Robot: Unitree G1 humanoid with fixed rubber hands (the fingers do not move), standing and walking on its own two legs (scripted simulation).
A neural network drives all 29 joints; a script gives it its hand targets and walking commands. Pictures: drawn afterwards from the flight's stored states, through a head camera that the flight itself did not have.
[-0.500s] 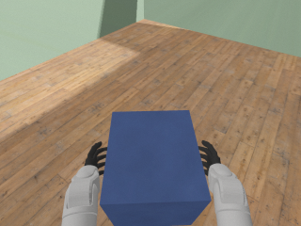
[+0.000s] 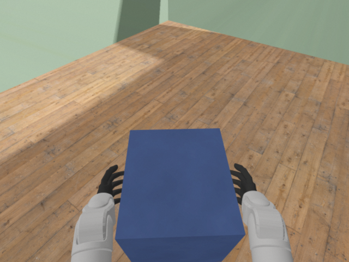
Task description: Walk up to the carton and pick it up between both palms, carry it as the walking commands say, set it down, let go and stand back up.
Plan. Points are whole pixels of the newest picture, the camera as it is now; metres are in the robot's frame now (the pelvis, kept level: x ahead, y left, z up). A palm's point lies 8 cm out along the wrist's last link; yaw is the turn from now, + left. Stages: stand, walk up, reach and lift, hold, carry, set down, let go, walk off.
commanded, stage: hold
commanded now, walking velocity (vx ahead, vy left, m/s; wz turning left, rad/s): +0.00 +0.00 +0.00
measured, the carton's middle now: (176, 196) +0.29 +0.01 -0.03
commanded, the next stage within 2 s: carry in 0.16 s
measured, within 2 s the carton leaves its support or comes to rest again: neither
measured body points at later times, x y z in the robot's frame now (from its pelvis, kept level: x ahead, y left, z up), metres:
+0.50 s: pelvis -0.05 +0.00 -0.03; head -0.08 -0.01 +0.42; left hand +0.23 +0.16 +0.06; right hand +0.23 -0.17 +0.05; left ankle +0.00 +0.11 -0.75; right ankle +0.00 -0.12 -0.75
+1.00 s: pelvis -0.19 -0.01 -0.02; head -0.23 -0.03 +0.43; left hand +0.04 +0.14 +0.06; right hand +0.04 -0.18 +0.05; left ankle -0.11 +0.12 -0.68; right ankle -0.15 -0.09 -0.75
